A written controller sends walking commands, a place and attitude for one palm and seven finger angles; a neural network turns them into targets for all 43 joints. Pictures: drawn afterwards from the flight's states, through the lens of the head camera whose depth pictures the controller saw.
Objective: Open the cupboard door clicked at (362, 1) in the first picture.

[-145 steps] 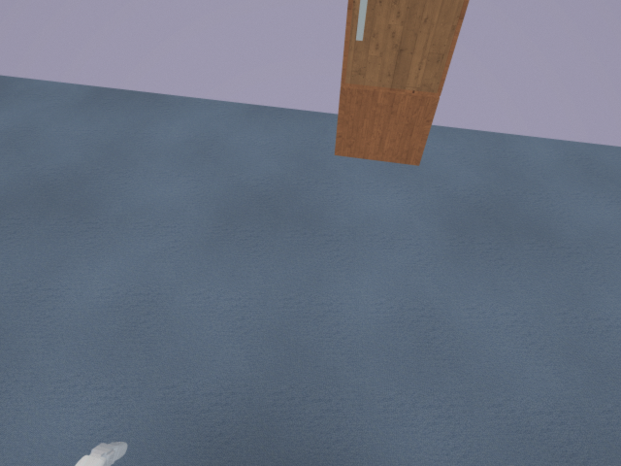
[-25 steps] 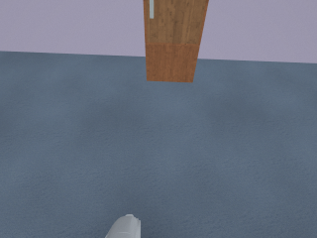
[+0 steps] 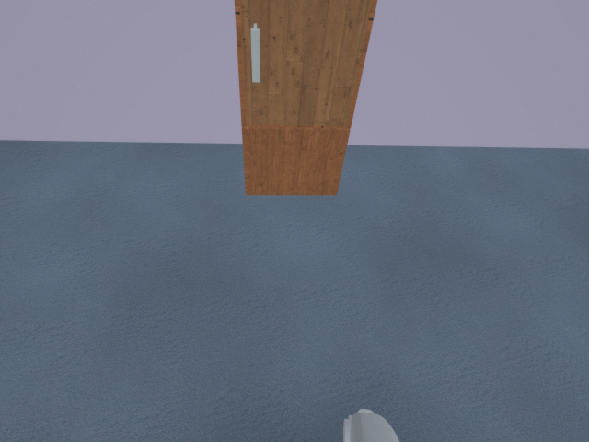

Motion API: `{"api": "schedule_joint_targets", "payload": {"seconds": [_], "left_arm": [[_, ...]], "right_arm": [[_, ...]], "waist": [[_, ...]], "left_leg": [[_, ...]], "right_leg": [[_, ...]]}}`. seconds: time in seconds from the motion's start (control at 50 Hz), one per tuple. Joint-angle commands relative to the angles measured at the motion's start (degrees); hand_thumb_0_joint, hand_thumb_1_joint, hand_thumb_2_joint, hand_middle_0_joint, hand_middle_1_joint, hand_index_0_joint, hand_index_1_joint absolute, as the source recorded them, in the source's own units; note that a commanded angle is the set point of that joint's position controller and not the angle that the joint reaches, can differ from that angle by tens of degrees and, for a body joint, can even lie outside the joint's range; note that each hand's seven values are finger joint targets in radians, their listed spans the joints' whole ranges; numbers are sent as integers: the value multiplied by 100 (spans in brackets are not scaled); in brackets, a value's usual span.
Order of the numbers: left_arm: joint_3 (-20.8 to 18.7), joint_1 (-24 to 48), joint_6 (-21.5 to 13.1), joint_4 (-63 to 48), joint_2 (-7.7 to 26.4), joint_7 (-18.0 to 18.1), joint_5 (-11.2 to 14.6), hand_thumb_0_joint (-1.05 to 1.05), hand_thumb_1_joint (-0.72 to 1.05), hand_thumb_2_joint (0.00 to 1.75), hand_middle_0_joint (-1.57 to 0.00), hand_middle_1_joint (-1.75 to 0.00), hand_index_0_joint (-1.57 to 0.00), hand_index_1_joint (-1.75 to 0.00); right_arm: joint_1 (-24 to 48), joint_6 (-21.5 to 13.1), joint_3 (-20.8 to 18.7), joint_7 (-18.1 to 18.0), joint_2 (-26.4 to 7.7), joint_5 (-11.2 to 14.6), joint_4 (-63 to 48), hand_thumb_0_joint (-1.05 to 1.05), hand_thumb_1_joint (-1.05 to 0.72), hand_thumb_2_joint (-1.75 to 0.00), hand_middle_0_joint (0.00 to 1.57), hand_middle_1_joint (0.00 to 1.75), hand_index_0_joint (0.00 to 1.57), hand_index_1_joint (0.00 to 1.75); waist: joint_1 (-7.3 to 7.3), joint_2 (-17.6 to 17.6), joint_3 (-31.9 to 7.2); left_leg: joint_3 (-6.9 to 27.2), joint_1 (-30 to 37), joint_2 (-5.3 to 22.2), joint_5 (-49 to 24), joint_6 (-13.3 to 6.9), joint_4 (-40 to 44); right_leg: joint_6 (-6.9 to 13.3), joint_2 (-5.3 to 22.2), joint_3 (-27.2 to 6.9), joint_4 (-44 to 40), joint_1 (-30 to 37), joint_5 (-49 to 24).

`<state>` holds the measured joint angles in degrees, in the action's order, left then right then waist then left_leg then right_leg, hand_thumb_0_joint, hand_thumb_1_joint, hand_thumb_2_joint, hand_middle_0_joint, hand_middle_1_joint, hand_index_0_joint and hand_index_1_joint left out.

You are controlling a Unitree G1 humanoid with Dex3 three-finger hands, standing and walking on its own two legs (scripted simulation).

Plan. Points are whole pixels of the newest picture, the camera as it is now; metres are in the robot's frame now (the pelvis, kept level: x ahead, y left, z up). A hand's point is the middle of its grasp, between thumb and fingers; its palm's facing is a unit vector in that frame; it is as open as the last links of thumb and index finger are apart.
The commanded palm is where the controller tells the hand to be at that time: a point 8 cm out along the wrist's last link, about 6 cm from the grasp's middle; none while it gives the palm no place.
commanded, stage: walk to a spot facing it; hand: left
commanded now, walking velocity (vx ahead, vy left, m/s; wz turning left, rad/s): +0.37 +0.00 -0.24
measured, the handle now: (255, 53) +1.26 +0.19 -0.05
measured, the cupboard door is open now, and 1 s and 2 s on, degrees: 0 0 0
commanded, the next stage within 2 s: turn to face it in 0.66 s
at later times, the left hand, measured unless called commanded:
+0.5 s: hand (227, 333) +0.34 +0.14 -0.18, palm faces -0.01 -0.98 -0.19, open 7.1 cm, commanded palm none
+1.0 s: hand (225, 243) +0.55 +0.17 -0.17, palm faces -0.06 -0.98 -0.19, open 7.4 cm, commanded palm none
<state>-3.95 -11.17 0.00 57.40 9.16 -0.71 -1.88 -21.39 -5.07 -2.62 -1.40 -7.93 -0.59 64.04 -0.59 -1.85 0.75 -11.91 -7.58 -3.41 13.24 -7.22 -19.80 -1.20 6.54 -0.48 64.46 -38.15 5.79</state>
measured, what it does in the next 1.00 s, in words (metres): walks ahead: right foot, then left foot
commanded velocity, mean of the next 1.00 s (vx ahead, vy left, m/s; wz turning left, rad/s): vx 0.25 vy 0.00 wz -0.04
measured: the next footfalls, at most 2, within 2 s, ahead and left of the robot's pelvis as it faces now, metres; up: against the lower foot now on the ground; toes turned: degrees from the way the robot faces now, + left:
right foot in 0.34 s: +0.27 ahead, -0.15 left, +0.00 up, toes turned -13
left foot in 0.70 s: +0.51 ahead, +0.11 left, +0.00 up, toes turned +6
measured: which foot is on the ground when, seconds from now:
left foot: down 0.00-0.34, up 0.36-0.68, down 0.70-1.00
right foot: up 0.00-0.32, down 0.34-0.70, up 0.72-1.00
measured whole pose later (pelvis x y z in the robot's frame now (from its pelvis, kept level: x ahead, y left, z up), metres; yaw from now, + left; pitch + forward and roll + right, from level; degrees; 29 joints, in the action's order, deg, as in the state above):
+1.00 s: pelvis +0.46 +0.00 +0.00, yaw -5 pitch -1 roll +0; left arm -2.6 -10.3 -1.1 59.1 9.7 0.5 -0.9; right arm -16.2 -2.5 -2.2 -1.4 -9.0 -1.2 62.8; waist -1.0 -0.1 3.8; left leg -10.4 -11.6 4.2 14.4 -0.9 -27.3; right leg -2.2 5.1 5.7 43.5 -24.0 16.4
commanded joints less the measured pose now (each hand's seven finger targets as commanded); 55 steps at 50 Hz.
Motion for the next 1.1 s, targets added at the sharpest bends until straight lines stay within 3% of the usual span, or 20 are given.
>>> {"api": "schedule_joint_targets", "payload": {"seconds": [0.0,0.18,0.26,0.28,0.3,0.32,0.34,0.4,0.5,0.58,0.64,0.66,0.68,0.7,0.78,0.84,0.94,1.0,1.06,1.08], "left_arm": [[-49,104,-3,-216,209,-47,-2,0,90,90,-20,-30,-20,-30],[101,1224,-154,-414,51,-75,27,0,90,90,-20,-30,-20,-30],[75,104,-270,-83,197,-14,17,0,90,90,-20,-30,-20,-30],[10,-684,-315,163,384,16,15,0,90,90,-20,-30,-20,-30],[-108,-1518,-384,410,783,66,-1,0,90,90,-20,-30,-20,-30],[-250,-2238,-411,585,1311,143,40,0,90,90,-20,-30,-20,-30],[-246,-2087,-383,603,1438,162,133,0,90,90,-20,-30,-20,-30],[-63,-1003,-413,396,682,210,92,0,90,90,-20,-30,-20,-30],[31,-419,-516,238,511,190,16,0,90,90,-20,-30,-20,-30],[-22,-670,-493,348,799,123,28,0,90,90,-20,-30,-20,-30],[-61,-709,-429,340,990,108,60,0,90,90,-20,-30,-20,-30],[-51,-783,-403,310,896,105,82,0,90,90,-20,-30,-20,-30],[-15,-975,-371,210,551,72,137,0,90,90,-20,-30,-20,-30],[31,-837,-391,16,484,64,159,0,90,90,-20,-30,-20,-30],[23,-422,-292,153,449,44,101,0,90,90,-20,-30,-20,-30],[86,-855,-109,261,136,61,100,0,90,90,-20,-30,-20,-30],[143,-634,-106,139,71,119,78,0,90,90,-20,-30,-20,-30],[105,-843,-159,212,277,159,73,0,90,90,-20,-30,-20,-30],[0,-936,-213,203,1148,235,52,0,90,90,-20,-30,-20,-30],[10,-791,-162,147,1096,261,48,0,90,90,-20,-30,-20,-30]], "right_arm": [[-763,-135,-60,-59,-555,4,-65,0,-90,-90,20,30,20,30],[-1739,-33,16,-103,-432,-106,397,0,-90,-90,20,30,20,30],[-1477,2,7,-109,-635,-47,404,0,-90,-90,20,30,20,30],[-1253,0,-24,-86,-711,-3,334,0,-90,-90,20,30,20,30],[-1096,-22,-12,-19,-597,64,174,0,-90,-90,20,30,20,30],[-989,-99,39,-20,-274,121,-47,0,-90,-90,20,30,20,30],[-595,-78,-7,-45,-417,92,-147,0,-90,-90,20,30,20,30],[84,87,-43,48,-142,-4,-364,0,-90,-90,20,30,20,30],[-260,322,-42,192,147,-46,-413,0,-90,-90,20,30,20,30],[412,202,-60,307,-93,-52,-642,0,-90,-90,20,30,20,30],[102,129,-144,271,-509,-99,-558,0,-90,-90,20,30,20,30],[-564,95,-221,222,-860,-137,-374,0,-90,-90,20,30,20,30],[-1260,57,-397,159,-1617,-219,-255,0,-90,-90,20,30,20,30],[-1520,96,-380,118,-1896,-182,-222,0,-90,-90,20,30,20,30],[18,35,-72,5,-991,-132,-481,0,-90,-90,20,30,20,30],[392,48,-16,-7,-852,-83,-477,0,-90,-90,20,30,20,30],[470,189,-88,2,-870,-61,-393,0,-90,-90,20,30,20,30],[531,286,-93,20,-806,-32,-334,0,-90,-90,20,30,20,30],[281,453,-11,63,-281,23,-441,0,-90,-90,20,30,20,30],[329,554,-33,53,-259,17,-422,0,-90,-90,20,30,20,30]], "waist": [[-93,347,505],[-525,834,705],[76,1016,-22],[481,903,-439],[822,468,-939],[952,-674,-1538],[869,-283,-1353],[315,301,393],[-292,-498,607],[-65,-676,579],[-315,-270,328],[-573,325,-138],[-766,1951,-760],[-791,2554,-1047],[-193,768,258],[117,1189,79],[105,1040,-80],[299,652,-166],[239,-1205,-275],[249,-948,-98]], "left_leg": [[1281,602,1871,-1088,307,1156],[737,1640,1975,-3541,143,524],[310,1538,1851,-6205,329,-1005],[198,886,1798,-5826,440,-1940],[97,-712,1596,-4184,575,-3271],[-17,-2485,607,988,827,-5269],[780,-3004,604,1900,694,-6211],[1169,-3047,1326,819,689,-5685],[830,-1853,1421,297,911,-3347],[403,-1435,1116,-325,878,-2171],[52,-428,799,-483,868,-1387],[311,563,955,-604,793,-1071],[2154,1605,2318,-1004,352,-661],[3349,1740,3278,-1383,-161,157],[1619,-76,2729,-2758,-2,143],[716,-627,2117,-2961,150,283],[873,-561,1957,-2343,2,34],[885,-711,1633,-1461,339,-484],[446,-1486,692,1894,920,-2150],[699,-1364,738,2215,899,-2835]], "right_leg": [[-67,110,105,-640,-565,-137],[287,-280,843,-2388,-91,743],[610,-907,1300,-3303,1793,912],[719,-806,1173,-3584,3051,304],[1086,99,206,-3560,4832,-214],[1949,1823,-2360,-3854,6240,-1589],[2210,2109,-2654,-4215,5976,-1892],[1449,1502,-1225,-4891,3380,-694],[942,786,301,-5159,1817,-524],[804,625,276,-4922,2091,-5],[671,470,393,-3903,2265,-634],[508,229,553,-2697,2101,-887],[200,-484,939,-916,1076,872],[180,-762,555,625,562,2927],[99,80,115,810,498,1842],[-48,-4,418,-516,1419,1565],[-146,-192,717,-2425,2117,885],[-186,-224,787,-3683,2884,-115],[678,1736,-960,-4743,3172,-1045],[944,1873,-950,-4982,2761,-631]]}}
